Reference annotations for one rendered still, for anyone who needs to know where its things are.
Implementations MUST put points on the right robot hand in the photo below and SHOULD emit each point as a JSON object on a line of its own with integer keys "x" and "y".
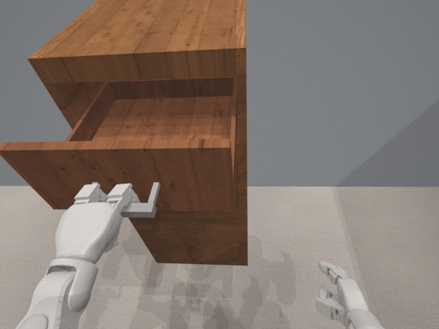
{"x": 335, "y": 304}

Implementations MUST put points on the cabinet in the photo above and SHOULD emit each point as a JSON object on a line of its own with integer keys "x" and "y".
{"x": 114, "y": 40}

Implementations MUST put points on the drawer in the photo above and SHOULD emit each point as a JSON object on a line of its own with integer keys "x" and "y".
{"x": 180, "y": 132}

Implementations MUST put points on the robot left forearm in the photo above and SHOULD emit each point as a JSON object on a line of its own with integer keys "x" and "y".
{"x": 62, "y": 295}

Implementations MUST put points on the handle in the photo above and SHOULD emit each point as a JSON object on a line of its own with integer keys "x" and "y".
{"x": 144, "y": 210}

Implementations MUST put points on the robot right forearm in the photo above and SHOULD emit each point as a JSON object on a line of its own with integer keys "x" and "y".
{"x": 361, "y": 319}

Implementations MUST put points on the left robot hand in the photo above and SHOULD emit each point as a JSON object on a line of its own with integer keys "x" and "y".
{"x": 91, "y": 226}

